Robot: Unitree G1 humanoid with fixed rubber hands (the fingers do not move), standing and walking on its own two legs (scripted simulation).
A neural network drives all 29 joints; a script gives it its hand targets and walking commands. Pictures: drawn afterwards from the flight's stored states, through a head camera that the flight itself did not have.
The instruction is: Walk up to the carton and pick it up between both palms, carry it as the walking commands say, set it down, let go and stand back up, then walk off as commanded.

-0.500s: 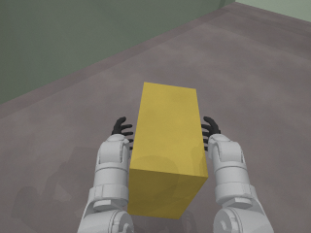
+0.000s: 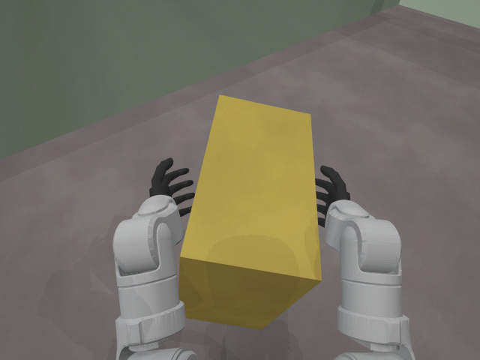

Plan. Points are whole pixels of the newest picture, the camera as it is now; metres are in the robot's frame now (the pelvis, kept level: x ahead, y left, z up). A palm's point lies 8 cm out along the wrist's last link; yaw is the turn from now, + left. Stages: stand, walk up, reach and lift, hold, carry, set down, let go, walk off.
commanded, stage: carry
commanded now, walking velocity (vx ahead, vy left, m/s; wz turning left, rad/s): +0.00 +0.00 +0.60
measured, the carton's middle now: (241, 219) +0.36 +0.01 +0.02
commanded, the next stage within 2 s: none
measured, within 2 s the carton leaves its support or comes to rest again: neither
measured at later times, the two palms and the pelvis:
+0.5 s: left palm (84, 300) +0.19 +0.22 +0.10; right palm (279, 249) +0.25 -0.04 +0.11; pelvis -0.07 +0.01 +0.00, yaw +14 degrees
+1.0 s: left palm out of the picture +0.11 +0.28 +0.11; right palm (220, 279) +0.22 +0.05 +0.10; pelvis -0.13 +0.04 -0.01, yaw +24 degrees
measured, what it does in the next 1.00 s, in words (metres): walks backwards, turning left: right foot, then left foot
